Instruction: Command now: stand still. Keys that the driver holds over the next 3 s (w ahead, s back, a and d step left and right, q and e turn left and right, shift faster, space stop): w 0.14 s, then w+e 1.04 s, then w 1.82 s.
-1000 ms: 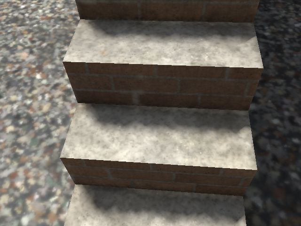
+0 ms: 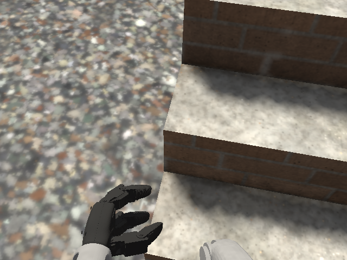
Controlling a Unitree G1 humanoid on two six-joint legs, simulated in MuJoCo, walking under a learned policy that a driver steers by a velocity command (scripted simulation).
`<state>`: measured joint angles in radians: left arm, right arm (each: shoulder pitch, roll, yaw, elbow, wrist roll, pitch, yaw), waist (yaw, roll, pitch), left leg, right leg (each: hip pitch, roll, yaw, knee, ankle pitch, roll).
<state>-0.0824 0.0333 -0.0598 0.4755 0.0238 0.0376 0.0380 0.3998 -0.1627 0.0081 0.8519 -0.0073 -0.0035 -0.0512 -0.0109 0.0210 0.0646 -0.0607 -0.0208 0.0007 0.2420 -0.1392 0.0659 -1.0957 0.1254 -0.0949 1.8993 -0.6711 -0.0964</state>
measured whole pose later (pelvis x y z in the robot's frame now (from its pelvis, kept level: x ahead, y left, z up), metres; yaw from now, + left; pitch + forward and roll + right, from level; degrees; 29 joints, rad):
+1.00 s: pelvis +0.04 +0.33 -0.02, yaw -26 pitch -2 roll -1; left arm 0.16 0.20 0.06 0.72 0.03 0.14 0.00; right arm 0.35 -0.20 0.01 0.78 -0.01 0.01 -0.10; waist -0.04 -0.05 -0.02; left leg -0.32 0.00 0.25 0.47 -0.14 0.12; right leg -0.50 0.09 0.02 1.36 -0.38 0.04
